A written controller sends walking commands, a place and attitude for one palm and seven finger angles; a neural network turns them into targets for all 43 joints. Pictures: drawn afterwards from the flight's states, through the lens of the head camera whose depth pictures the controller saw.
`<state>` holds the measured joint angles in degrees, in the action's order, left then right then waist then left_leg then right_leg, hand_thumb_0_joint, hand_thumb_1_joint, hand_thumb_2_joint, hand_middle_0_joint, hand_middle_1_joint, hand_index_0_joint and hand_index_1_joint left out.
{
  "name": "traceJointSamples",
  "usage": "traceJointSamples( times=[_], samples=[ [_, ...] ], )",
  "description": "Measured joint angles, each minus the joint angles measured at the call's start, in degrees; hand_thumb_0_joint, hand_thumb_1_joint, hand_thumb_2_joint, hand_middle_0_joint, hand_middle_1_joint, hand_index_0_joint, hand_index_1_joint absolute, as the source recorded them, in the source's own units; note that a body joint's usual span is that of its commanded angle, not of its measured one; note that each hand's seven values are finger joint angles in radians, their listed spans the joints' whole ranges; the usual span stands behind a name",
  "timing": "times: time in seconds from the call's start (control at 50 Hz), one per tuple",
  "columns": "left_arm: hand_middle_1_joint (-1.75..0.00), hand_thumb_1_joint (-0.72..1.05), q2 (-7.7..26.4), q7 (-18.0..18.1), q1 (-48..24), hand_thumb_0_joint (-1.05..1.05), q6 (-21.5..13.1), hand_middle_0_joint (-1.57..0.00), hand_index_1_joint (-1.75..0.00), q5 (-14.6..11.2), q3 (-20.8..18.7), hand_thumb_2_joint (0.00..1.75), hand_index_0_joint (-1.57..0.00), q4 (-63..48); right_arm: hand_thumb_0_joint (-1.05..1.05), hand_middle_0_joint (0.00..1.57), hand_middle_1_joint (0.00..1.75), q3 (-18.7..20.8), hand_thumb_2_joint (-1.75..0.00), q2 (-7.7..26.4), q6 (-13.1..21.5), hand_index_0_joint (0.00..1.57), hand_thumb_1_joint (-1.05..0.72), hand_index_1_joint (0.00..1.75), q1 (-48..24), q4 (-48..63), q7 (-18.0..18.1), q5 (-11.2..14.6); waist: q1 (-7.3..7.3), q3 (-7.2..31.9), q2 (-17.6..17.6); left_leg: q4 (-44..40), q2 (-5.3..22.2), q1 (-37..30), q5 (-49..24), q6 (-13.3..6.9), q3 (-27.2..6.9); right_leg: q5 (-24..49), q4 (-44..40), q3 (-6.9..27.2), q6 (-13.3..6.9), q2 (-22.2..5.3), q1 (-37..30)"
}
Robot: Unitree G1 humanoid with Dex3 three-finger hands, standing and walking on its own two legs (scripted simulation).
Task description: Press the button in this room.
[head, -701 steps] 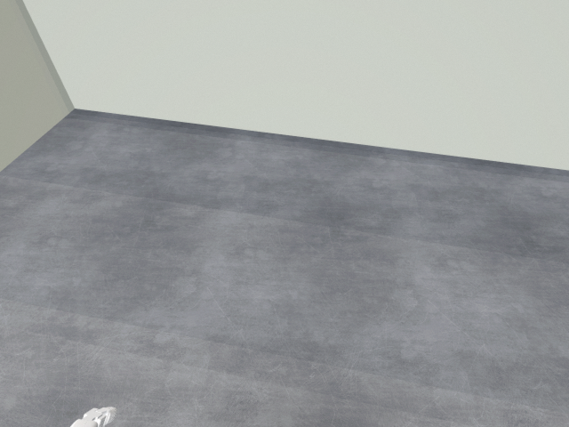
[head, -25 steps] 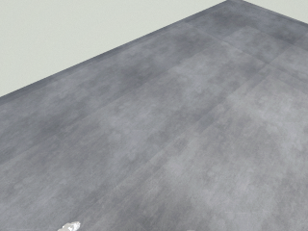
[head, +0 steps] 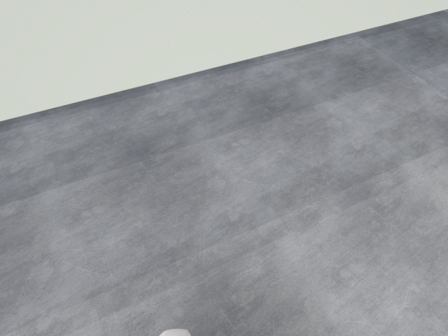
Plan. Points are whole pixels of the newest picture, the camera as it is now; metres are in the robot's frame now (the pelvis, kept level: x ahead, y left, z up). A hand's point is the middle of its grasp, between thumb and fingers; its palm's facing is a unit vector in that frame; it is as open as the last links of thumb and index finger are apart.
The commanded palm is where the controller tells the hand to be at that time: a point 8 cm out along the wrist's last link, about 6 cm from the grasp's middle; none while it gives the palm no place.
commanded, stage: turn or walk to find it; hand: left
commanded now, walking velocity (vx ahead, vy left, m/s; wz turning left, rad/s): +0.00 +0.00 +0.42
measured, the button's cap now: out of the picture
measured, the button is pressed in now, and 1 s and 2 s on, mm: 0 0 0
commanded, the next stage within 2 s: stand and wait in 2.00 s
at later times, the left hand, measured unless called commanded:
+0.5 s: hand out of the picture +0.06 +0.21 -0.15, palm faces +0.18 -0.94 -0.28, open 7.3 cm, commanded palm none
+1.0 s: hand out of the picture -0.10 +0.14 -0.16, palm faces +0.45 -0.85 -0.26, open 7.3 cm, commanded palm none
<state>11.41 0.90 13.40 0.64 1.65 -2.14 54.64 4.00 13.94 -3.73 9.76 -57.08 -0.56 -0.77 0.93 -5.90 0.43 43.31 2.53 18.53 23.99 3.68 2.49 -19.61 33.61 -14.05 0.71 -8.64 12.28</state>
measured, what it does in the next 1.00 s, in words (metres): steps on the spot, turning left: left foot, then right foot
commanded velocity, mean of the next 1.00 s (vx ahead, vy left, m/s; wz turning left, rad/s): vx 0.00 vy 0.00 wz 0.42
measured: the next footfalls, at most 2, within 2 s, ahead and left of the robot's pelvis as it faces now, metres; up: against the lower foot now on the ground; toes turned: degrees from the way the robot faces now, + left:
left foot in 0.04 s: +0.03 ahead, +0.13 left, +0.00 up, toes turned +6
right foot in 0.52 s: +0.05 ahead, -0.11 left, +0.00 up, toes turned +7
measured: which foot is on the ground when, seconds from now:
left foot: up 0.00-0.02, down 0.04-0.52, up 0.54-1.00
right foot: down 0.00-0.04, up 0.06-0.50, down 0.52-1.00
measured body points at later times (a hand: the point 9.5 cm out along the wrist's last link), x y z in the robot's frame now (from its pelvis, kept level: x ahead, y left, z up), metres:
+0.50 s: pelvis -0.01 -0.01 +0.00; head +0.02 -0.03 +0.45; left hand +0.05 +0.26 -0.13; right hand +0.09 -0.24 -0.16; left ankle -0.01 +0.13 -0.73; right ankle +0.01 -0.12 -0.72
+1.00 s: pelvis -0.03 -0.04 +0.01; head +0.01 -0.04 +0.45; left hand -0.12 +0.19 -0.14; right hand +0.13 -0.25 -0.15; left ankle -0.13 +0.08 -0.68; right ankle +0.01 -0.12 -0.73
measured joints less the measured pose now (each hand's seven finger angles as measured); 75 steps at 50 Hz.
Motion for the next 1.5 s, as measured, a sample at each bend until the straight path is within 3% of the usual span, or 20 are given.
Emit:
traceJointSamples(
  times=[0.04, 0.06, 0.12, 0.18, 0.26, 0.4, 0.46, 0.5, 0.52, 0.56, 0.6, 0.68, 0.76, 0.88, 1.02, 1.1, 1.18, 1.28, 1.38, 1.5],
  samples=[
    [-0.3, 0.91, 1.0, 0.0, 0.8, 0.0, 0.5, -0.21, -0.3, -0.3, -0.4, 0.9, -0.21, 0.5, 0.01, 0.2, 0.3, -0.3, -0.9, 0.0, 0.9, 0.2, -0.91, 0.3, -0.9, 0.9, -0.1, 0.0, 0.23, 0.3, 0.3, -8.1, -0.3, -3.4, -5.5, -1.0, 1.3, -1.5, 3.1, -1.0, 1.1, -0.8, 1.2],
    [-0.3, 0.91, 1.9, 0.0, 0.9, 0.0, 1.0, -0.21, -0.3, -0.5, -0.7, 0.9, -0.21, 0.8, 0.01, 0.2, 0.3, -0.3, -0.9, -0.5, 1.4, 0.2, -0.91, 0.3, -1.5, 1.2, -0.1, -0.1, 0.4, 0.1, 1.5, -8.5, -1.0, -3.4, -5.5, -2.7, 1.6, -2.4, 5.8, -0.2, 1.5, -1.7, 2.4],
    [-0.29, 0.91, 3.7, 0.4, 0.6, 0.0, 2.9, -0.2, -0.3, -0.7, -1.2, 0.9, -0.2, 1.8, 0.01, 0.2, 0.3, -1.0, -0.9, -1.8, 2.5, 0.2, -0.91, 0.3, -2.7, 2.2, 0.0, -0.3, 1.24, -0.2, 2.9, -7.7, -1.6, -3.3, -4.5, -4.8, 1.5, -11.0, 18.3, 6.1, 2.6, 0.0, 7.5],
    [-0.29, 0.91, 4.2, 0.1, -0.4, 0.01, 3.6, -0.2, -0.3, -0.8, -1.5, 0.9, -0.2, 2.4, 0.0, 0.2, 0.3, -1.6, -0.9, -2.5, 2.8, 0.2, -0.91, 0.3, -2.6, 2.8, 0.7, -0.5, 0.83, 0.2, 2.1, -11.2, -1.5, -4.5, -6.7, -5.0, -0.2, -8.9, 26.7, 9.0, 3.2, 1.9, 11.2],
    [-0.29, 0.91, 4.1, -0.4, -2.0, 0.01, 2.8, -0.2, -0.3, -0.8, -1.4, 0.9, -0.2, 1.3, 0.0, 0.21, 0.3, -2.0, -0.89, -2.9, 2.8, 0.2, -0.91, 0.3, -2.1, 2.7, 0.9, -0.3, 0.78, 0.7, 1.3, -15.6, -2.2, -5.8, -9.6, -5.2, -1.8, -4.4, 29.4, 11.2, 4.0, 2.5, 13.6],
    [-0.29, 0.91, 2.8, -0.3, -4.7, 0.0, 2.5, -0.2, -0.3, -1.0, -0.9, 0.9, -0.2, -0.7, 0.0, 0.21, 0.3, -1.6, -0.89, -3.2, 2.4, 0.21, -0.91, 0.3, -0.1, 2.5, 0.6, -0.6, -0.78, 1.5, 0.2, -16.8, -3.4, -5.4, -11.2, -4.4, -4.3, -5.0, 20.7, 12.3, 4.5, 3.8, 11.5],
    [-0.29, 0.91, 1.8, -0.2, -5.8, 0.0, 2.1, -0.2, -0.3, -1.3, -0.5, 0.9, -0.2, -1.6, 0.0, 0.21, 0.3, -1.2, -0.89, -2.8, 1.9, 0.21, -0.91, 0.3, 0.9, 2.2, 0.5, -0.8, -1.76, 1.5, -0.8, -15.5, -3.8, -4.1, -11.1, -3.5, -5.6, -5.1, 12.8, 12.0, 4.0, 5.0, 8.5],
    [-0.29, 0.91, 1.2, -0.3, -6.1, 0.0, 1.3, -0.2, -0.3, -1.4, -0.2, 0.9, -0.2, -2.2, 0.0, 0.21, 0.3, -0.8, -0.89, -2.3, 1.5, 0.21, -0.91, 0.3, 1.7, 2.0, 0.5, -0.7, -2.09, 1.7, -1.5, -13.6, -4.1, -2.7, -10.6, -2.6, -6.4, -1.0, 4.8, 11.4, 3.7, 5.8, 5.3],
    [-0.29, 0.91, 0.8, -0.3, -6.0, 0.0, 0.8, -0.2, -0.3, -1.3, -0.1, 0.9, -0.2, -2.5, 0.0, 0.21, 0.3, -0.5, -0.89, -2.0, 1.4, 0.21, -0.91, 0.3, 2.1, 1.8, 0.5, -0.6, -2.1, 1.8, -2.0, -12.0, -4.2, -1.8, -9.9, -2.0, -6.9, 1.7, 0.8, 10.8, 2.4, 6.1, 3.6],
    [-0.29, 0.91, -0.5, -0.2, -5.8, 0.0, -0.1, -0.2, -0.3, -0.8, 0.5, 0.9, -0.2, -2.7, 0.01, 0.21, 0.3, 0.2, -0.89, -0.9, 0.7, 0.2, -0.91, 0.3, 2.6, 1.2, 0.5, -0.3, -2.5, 1.5, -3.9, -4.3, -4.3, 1.1, -2.9, -2.0, -7.7, 1.9, 1.2, 9.1, -1.3, 6.5, 3.3],
    [-0.29, 0.91, -1.5, -0.1, -4.8, 0.0, -0.3, -0.2, -0.3, -0.8, 0.9, 0.9, -0.2, -2.9, 0.01, 0.21, 0.3, 0.8, -0.89, -0.3, -0.2, 0.2, -0.91, 0.3, 3.3, 0.7, 0.4, -0.4, -2.55, 2.0, -4.1, 7.2, -5.3, 4.9, 1.8, -2.1, -7.1, 1.3, 0.8, 7.8, -2.9, 5.5, 2.6],
    [-0.3, 0.91, -2.6, 0.1, -2.7, 0.0, 0.0, -0.2, -0.3, -0.9, 1.0, 0.9, -0.21, -2.4, 0.01, 0.2, 0.3, 1.4, -0.9, 0.8, -0.7, 0.2, -0.91, 0.3, 4.2, -0.2, -0.1, -0.8, -2.46, 2.3, -4.1, 22.5, -4.0, 9.2, -2.2, -1.3, -5.7, 3.1, -3.1, 5.8, -3.3, 4.5, 0.2],
    [-0.3, 0.91, -3.0, 0.2, -1.2, 0.0, -0.3, -0.2, -0.3, -0.9, 1.1, 0.9, -0.21, -1.7, 0.01, 0.2, 0.3, 1.5, -0.9, 1.0, -0.9, 0.2, -0.91, 0.3, 4.8, -0.9, -0.3, -0.7, -2.3, 2.1, -3.6, 25.5, -1.8, 9.4, -5.3, 0.1, -5.7, 4.1, -5.2, 3.3, -3.9, 4.0, -0.8],
    [-0.3, 0.91, -2.5, 0.4, 0.9, 0.0, -0.5, -0.2, -0.3, -0.5, 0.7, 0.9, -0.21, -0.4, 0.01, 0.2, 0.3, 1.1, -0.9, 0.9, -1.4, 0.2, -0.91, 0.3, 3.7, -1.8, -0.1, -0.7, -0.95, 1.7, -2.6, 20.2, 0.1, 6.5, -3.1, 0.9, -4.8, 4.3, -5.3, 0.3, -4.0, 3.1, -0.2],
    [-0.3, 0.91, -0.7, 0.2, 2.3, 0.0, 0.0, -0.2, -0.3, 0.1, 0.0, 0.9, -0.21, 1.4, 0.01, 0.2, 0.3, -0.1, -0.9, -0.2, -0.5, 0.2, -0.91, 0.3, -0.6, -0.7, 0.0, 0.0, 1.19, 0.7, -0.6, 5.0, 0.3, 0.6, 2.1, -0.1, -0.3, 3.8, -2.8, -2.9, -2.8, 1.0, 1.6],
    [-0.3, 0.91, 1.1, 0.1, 3.1, 0.0, 0.7, -0.2, -0.3, -0.3, -0.7, 0.9, -0.21, 2.3, 0.01, 0.2, 0.3, -0.8, -0.9, -0.8, 1.3, 0.2, -0.91, 0.3, -2.5, 1.3, -0.1, 0.2, 1.56, 1.3, 0.6, -9.7, -0.3, -5.2, -4.6, -1.9, 1.8, 1.8, 2.5, -4.5, -1.1, -0.9, 4.0],
    [-0.29, 0.91, 3.1, 0.1, 2.0, 0.0, 3.2, -0.2, -0.3, -0.6, -1.3, 0.9, -0.2, 3.4, 0.0, 0.2, 0.3, -1.5, -0.9, -2.7, 2.4, 0.2, -0.91, 0.3, -3.3, 2.3, 0.2, -0.3, 1.72, 1.2, 2.7, -9.4, -1.8, -5.4, -4.2, -4.9, 1.3, -9.2, 18.1, 4.0, 2.1, 0.8, 10.1],
    [-0.29, 0.91, 3.2, -0.6, -0.3, 0.01, 2.9, -0.2, -0.3, -0.7, -1.4, 0.9, -0.2, 2.5, 0.0, 0.21, 0.3, -2.2, -0.89, -3.3, 2.5, 0.2, -0.91, 0.3, -2.2, 1.9, 0.9, -0.4, 1.21, 2.1, 1.5, -14.8, -2.4, -7.2, -7.7, -5.5, -1.1, -4.6, 27.7, 9.5, 3.7, 2.7, 14.0],
    [-0.29, 0.91, 2.9, -0.4, -2.7, 0.0, 2.4, -0.2, -0.3, -0.9, -1.1, 0.9, -0.2, 0.7, 0.0, 0.21, 0.3, -2.1, -0.89, -3.6, 2.6, 0.21, -0.91, 0.3, -0.8, 1.6, 0.9, -0.4, 0.31, 2.3, 0.9, -17.1, -3.4, -7.3, -9.5, -5.5, -2.7, -3.9, 24.9, 11.8, 4.6, 3.2, 13.3],
    [-0.29, 0.91, 1.7, -0.2, -5.9, 0.0, 1.9, -0.2, -0.3, -1.3, -0.5, 0.9, -0.2, -1.0, 0.0, 0.21, 0.3, -1.2, -0.89, -3.0, 2.0, 0.21, -0.91, 0.3, 1.3, 1.3, 0.8, -0.8, -1.91, 1.7, -0.9, -15.2, -3.9, -5.0, -9.5, -4.2, -5.2, -5.1, 11.2, 11.8, 4.2, 5.1, 7.9]
  ],
)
